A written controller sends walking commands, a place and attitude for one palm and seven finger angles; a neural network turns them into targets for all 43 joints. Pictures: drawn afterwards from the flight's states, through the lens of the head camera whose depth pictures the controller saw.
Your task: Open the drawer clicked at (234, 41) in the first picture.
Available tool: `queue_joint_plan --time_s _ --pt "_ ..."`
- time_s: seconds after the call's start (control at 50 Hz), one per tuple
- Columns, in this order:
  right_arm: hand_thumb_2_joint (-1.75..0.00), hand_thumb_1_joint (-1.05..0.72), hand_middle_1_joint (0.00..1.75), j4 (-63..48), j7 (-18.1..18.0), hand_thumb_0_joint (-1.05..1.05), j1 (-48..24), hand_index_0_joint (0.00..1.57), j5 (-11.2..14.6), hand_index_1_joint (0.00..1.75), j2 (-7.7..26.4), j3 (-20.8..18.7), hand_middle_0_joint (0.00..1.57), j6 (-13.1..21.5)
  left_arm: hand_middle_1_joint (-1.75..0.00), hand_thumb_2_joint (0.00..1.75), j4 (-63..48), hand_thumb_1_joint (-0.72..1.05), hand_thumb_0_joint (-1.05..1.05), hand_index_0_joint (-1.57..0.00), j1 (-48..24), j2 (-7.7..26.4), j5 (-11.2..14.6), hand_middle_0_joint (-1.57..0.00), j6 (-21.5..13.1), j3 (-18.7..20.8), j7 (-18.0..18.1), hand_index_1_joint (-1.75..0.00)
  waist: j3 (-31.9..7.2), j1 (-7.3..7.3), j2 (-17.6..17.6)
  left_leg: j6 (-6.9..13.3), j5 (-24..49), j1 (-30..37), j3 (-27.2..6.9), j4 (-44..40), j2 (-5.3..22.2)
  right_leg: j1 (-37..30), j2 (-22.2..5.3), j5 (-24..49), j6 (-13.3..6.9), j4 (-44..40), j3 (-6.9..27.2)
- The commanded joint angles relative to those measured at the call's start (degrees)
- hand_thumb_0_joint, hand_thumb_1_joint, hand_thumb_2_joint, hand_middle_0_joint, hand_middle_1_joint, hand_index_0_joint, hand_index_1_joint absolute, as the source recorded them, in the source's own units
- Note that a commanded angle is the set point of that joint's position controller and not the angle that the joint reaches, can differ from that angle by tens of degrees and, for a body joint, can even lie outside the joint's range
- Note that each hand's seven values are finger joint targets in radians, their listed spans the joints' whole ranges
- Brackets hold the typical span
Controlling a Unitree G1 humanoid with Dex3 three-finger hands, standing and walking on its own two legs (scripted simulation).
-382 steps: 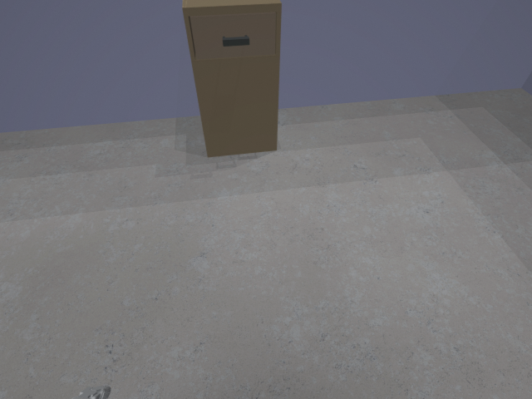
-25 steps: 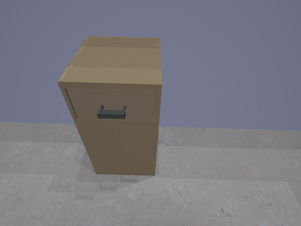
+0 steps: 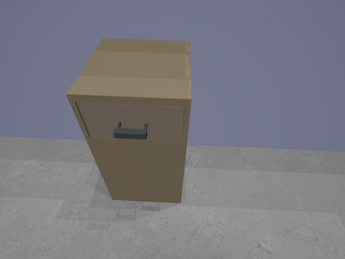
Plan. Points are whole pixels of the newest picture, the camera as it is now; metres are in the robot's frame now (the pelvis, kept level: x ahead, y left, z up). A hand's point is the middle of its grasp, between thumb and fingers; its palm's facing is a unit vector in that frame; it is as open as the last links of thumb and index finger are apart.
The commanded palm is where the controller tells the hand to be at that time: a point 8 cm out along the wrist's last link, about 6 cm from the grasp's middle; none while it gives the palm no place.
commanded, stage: come to a stop and stand still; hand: left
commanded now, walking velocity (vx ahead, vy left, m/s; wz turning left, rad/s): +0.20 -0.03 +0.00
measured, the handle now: (131, 129) +0.56 +0.19 -0.08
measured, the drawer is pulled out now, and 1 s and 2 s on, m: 0.00 0.00 0.00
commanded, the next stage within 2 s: look again from close up in 1.36 s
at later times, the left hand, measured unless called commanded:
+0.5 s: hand out of the picture +0.09 +0.20 -0.15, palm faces +0.02 -0.96 -0.26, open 7.3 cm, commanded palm none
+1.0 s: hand out of the picture +0.02 +0.18 -0.16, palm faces +0.02 -0.98 -0.21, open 7.3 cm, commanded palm none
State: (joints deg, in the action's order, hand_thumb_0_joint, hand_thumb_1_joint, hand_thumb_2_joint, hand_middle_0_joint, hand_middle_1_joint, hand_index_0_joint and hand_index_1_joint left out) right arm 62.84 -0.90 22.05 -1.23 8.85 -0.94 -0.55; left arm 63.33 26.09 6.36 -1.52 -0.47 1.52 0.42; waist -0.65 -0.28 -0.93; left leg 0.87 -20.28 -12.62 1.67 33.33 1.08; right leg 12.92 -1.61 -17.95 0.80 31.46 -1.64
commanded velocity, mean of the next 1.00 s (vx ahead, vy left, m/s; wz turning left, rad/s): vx -0.06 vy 0.00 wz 0.00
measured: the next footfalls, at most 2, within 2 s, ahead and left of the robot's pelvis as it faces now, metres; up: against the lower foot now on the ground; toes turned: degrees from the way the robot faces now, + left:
none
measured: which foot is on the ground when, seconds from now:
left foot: down 0.00-1.00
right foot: down 0.00-1.00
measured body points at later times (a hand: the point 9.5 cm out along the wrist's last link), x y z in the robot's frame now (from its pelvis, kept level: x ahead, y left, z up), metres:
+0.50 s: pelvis +0.06 +0.01 +0.02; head +0.09 +0.00 +0.47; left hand +0.09 +0.25 -0.13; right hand +0.05 -0.22 -0.14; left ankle -0.02 +0.11 -0.71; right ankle +0.00 -0.12 -0.69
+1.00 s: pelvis +0.00 +0.01 +0.00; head -0.03 -0.01 +0.45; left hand +0.02 +0.23 -0.15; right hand +0.05 -0.23 -0.15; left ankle +0.04 +0.10 -0.73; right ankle +0.03 -0.12 -0.73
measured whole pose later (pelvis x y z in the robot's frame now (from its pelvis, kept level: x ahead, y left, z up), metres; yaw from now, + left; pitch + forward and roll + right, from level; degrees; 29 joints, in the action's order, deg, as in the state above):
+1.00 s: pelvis +0.00 +0.01 +0.00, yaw -1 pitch -4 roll +0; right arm 56.1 -0.8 14.9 -1.1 10.7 -0.3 -0.8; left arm 58.5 18.7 8.9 -1.0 0.6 -0.1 1.0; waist -0.4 0.2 -1.4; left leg 2.1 -13.6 -12.9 4.2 30.0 -0.4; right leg 12.9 -1.6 -14.5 0.4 30.9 -1.3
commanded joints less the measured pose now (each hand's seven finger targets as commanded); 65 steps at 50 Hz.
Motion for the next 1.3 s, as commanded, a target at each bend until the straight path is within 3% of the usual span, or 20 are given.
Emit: queue_joint_plan --time_s 0.0,0.06,0.1,0.14,0.22,0.3,0.4,0.48,0.5,0.52,0.54,0.56,0.58,0.6,0.66,0.7,0.74,0.82,0.9,1.28 --pt "-0.90 -0.90 0.30 -3.16 -0.21 0.00 1.19 0.20 0.34 0.30 2.68 -0.51 0.20 2.44 -0.30 0.90 -1.19 0.90 0.00 -0.20 4.42 6.85 0.31 -0.20 -1.44 1.72 0.89 -0.30 7.98 -0.04 8.11 2.10 -1.33 -9.31 1.09 -0.90 0.09 -0.84 -7.84 -6.62 -6.97 -11.51 10.74" --pt "-0.90 -0.90 0.30 -1.43 -0.53 0.00 3.90 0.20 0.53 0.30 2.80 -0.41 0.20 3.27 -0.30 0.90 -1.18 0.90 0.00 -0.20 2.51 5.55 0.31 -0.20 -1.38 1.71 0.90 -0.30 6.86 1.72 0.90 2.59 8.90 -1.20 -0.51 -5.39 1.93 2.18 -4.53 5.45 -5.45 -4.02 4.54" --pt "-0.90 -0.90 0.30 1.42 -1.84 0.00 8.73 0.20 0.49 0.30 6.24 -0.96 0.20 3.44 -0.30 0.90 -1.58 0.90 0.00 -0.20 0.93 2.30 0.15 -0.20 -1.21 0.70 1.37 -0.30 3.34 2.63 -9.23 5.36 43.53 9.59 -8.17 -7.12 10.33 6.68 0.09 10.67 -1.81 7.37 -3.82" --pt "-0.90 -0.90 0.30 1.80 -2.70 0.00 7.64 0.20 0.65 0.30 6.25 -0.65 0.20 2.71 -0.30 0.90 -1.72 0.90 0.00 -0.20 0.31 1.64 0.55 -0.20 -0.94 0.14 2.07 -0.30 4.38 1.50 -8.05 6.79 69.03 12.89 -8.03 -4.85 12.93 7.62 0.05 -1.71 -1.14 3.08 -3.77" --pt "-0.90 -0.90 0.30 -1.57 -3.16 0.00 2.21 0.20 1.36 0.30 4.83 -1.35 0.20 1.60 -0.30 0.90 -1.29 0.90 0.00 -0.20 4.90 5.81 0.67 -0.20 -0.43 1.63 3.11 -0.30 3.16 -0.73 1.99 0.71 51.09 1.14 -0.10 0.28 4.63 -9.09 -5.07 45.95 -1.65 -0.19 -0.24" --pt "-0.90 -0.90 0.30 -2.53 -2.53 0.00 0.80 0.20 0.86 0.30 3.98 -2.64 0.20 0.60 -0.30 0.90 -4.64 0.90 0.00 -0.20 0.66 8.42 0.24 -0.20 0.66 2.61 3.22 -0.30 1.41 -0.35 4.55 -0.54 37.25 -1.03 3.03 0.29 2.44 -8.82 -7.54 54.97 -2.27 4.41 0.36" --pt "-0.90 -0.90 0.30 -3.22 -1.85 0.00 0.43 0.20 0.32 0.30 4.32 -3.68 0.20 0.36 -0.30 0.90 -7.36 0.90 0.00 -0.20 -4.35 8.11 0.32 -0.20 0.78 2.93 2.83 -0.30 2.39 1.05 1.78 -0.43 40.32 4.17 3.63 -2.16 3.22 -2.11 -5.79 44.82 -2.90 7.29 -0.70" --pt "-0.90 -0.90 0.30 -3.12 -2.03 0.00 2.85 0.20 -0.17 0.30 7.32 -3.37 0.20 0.95 -0.30 0.90 -11.54 0.90 0.00 -0.20 -13.43 5.74 0.43 -0.20 1.31 2.40 2.50 -0.30 7.26 3.55 -6.78 9.32 63.33 12.59 -7.14 -11.26 14.49 14.18 0.16 -12.40 -1.01 17.81 0.68" --pt "-0.90 -0.90 0.30 -3.57 -2.16 0.00 0.61 0.20 -0.14 0.30 7.36 -2.80 0.20 0.84 -0.30 0.90 -11.23 0.90 0.00 -0.20 -12.66 5.16 0.38 -0.20 1.35 2.27 2.36 -0.30 6.31 2.00 -5.37 9.69 60.43 11.16 -6.29 -11.17 14.44 11.96 -0.62 -10.23 -1.45 16.12 1.30" --pt "-0.90 -0.90 0.30 -7.40 -1.17 0.00 -6.00 0.20 0.54 0.30 12.41 -4.17 0.20 2.48 -0.30 0.90 -7.37 0.90 0.00 -0.20 -6.61 9.78 0.84 -0.20 -1.65 1.53 3.27 -0.30 0.17 -2.38 1.86 3.81 69.54 11.39 -1.80 5.89 12.96 8.84 -1.34 0.26 -1.60 1.52 1.01" --pt "-0.90 -0.90 0.30 -11.65 -0.01 0.00 -10.58 0.20 1.18 0.30 13.45 -3.45 0.20 2.07 -0.30 0.90 -6.19 0.90 0.00 -0.20 0.38 12.50 -0.01 -0.20 -2.22 2.30 2.43 -0.30 -3.00 -5.75 5.36 0.69 54.40 5.79 1.25 14.17 7.63 -4.08 -1.76 27.64 -1.43 -10.01 -1.63" --pt "-0.90 -0.90 0.30 -13.26 0.11 0.00 -3.51 0.20 1.07 0.30 5.40 -2.46 0.20 2.68 -0.30 0.90 -7.38 0.90 0.00 -0.20 -0.20 15.22 0.06 -0.20 -2.49 2.98 2.61 -0.30 -10.79 -2.04 19.68 -0.51 7.65 -9.07 0.81 21.97 -0.34 -17.69 -14.50 65.46 -8.12 -1.09 14.05" --pt "-0.90 -0.90 0.30 -12.84 -0.72 0.00 -0.86 0.20 1.25 0.30 3.88 -2.20 0.20 2.16 -0.30 0.90 -9.71 0.90 0.00 -0.20 -4.02 15.51 -0.23 -0.20 -2.10 1.89 2.26 -0.30 -12.10 -0.37 11.84 -0.98 -11.67 -13.51 -1.58 22.43 -2.06 -21.32 -20.03 69.54 -13.99 0.71 14.02" --pt "-0.90 -0.90 0.30 -13.03 -0.71 0.00 -5.52 0.20 1.11 0.30 2.91 -2.15 0.20 1.58 -0.30 0.90 -10.68 0.90 0.00 -0.20 -5.89 14.25 -0.39 -0.20 -1.66 1.69 2.56 -0.30 -7.82 -0.75 3.05 -0.79 -14.65 -14.72 -0.39 19.14 -2.19 -17.74 -16.95 67.05 -12.68 1.30 11.23" --pt "-0.90 -0.90 0.30 -10.31 -0.02 0.00 0.51 0.20 0.87 0.30 3.67 -1.62 0.20 0.54 -0.30 0.90 -10.92 0.90 0.00 -0.20 -12.91 13.18 0.86 -0.20 -0.62 1.09 2.94 -0.30 -4.67 4.59 8.74 -0.16 8.89 0.38 0.68 -1.95 -0.19 -2.10 -10.52 41.37 -6.99 4.49 4.65" --pt "-0.90 -0.90 0.30 -9.99 -0.06 0.00 -0.01 0.20 -0.06 0.30 9.11 -1.59 0.20 1.29 -0.30 0.90 -11.47 0.90 0.00 -0.20 -10.73 8.65 1.58 -0.20 0.83 0.78 2.68 -0.30 -2.71 1.65 -5.69 4.89 32.46 0.10 -10.62 -7.46 11.59 2.11 -1.62 3.03 -1.24 6.13 -0.86" --pt "-0.90 -0.90 0.30 -10.16 -0.61 0.00 -4.65 0.20 -0.23 0.30 9.02 -1.07 0.20 1.22 -0.30 0.90 -10.18 0.90 0.00 -0.20 -10.86 8.24 1.16 -0.20 1.73 0.05 2.46 -0.30 7.54 0.36 -12.66 7.62 28.05 -7.37 -13.50 -13.97 12.95 3.48 0.26 -11.27 -1.26 11.65 0.16" --pt "-0.90 -0.90 0.30 -10.82 -0.60 0.00 -8.04 0.20 0.29 0.30 7.49 -0.37 0.20 0.97 -0.30 0.90 -7.92 0.90 0.00 -0.20 -6.68 7.34 0.88 -0.20 0.75 -0.41 1.33 -0.30 6.09 -0.98 -2.56 4.19 7.31 -6.56 -7.19 -11.67 6.37 0.31 -1.46 1.97 -2.32 -3.08 3.38" --pt "-0.90 -0.90 0.30 -9.30 -0.14 0.00 -4.65 0.20 0.30 0.30 7.02 -0.78 0.20 0.56 -0.30 0.90 -8.18 0.90 0.00 -0.20 -8.37 8.71 0.63 -0.20 0.04 -0.57 1.07 -0.30 7.77 1.53 4.96 2.15 -3.59 -3.46 -5.28 -11.59 3.16 6.80 -3.74 -7.46 -3.38 -10.91 7.60" --pt "-0.90 -0.90 0.30 -1.34 -0.21 0.00 3.42 0.20 0.05 0.30 3.53 0.39 0.20 0.67 -0.30 0.90 -2.25 0.90 0.00 -0.20 -1.20 5.34 0.75 -0.20 -0.63 -0.61 1.31 -0.30 7.28 0.63 1.33 1.93 -5.43 -7.69 -6.63 -13.59 2.80 6.64 -3.52 -12.65 -3.49 -12.39 7.16"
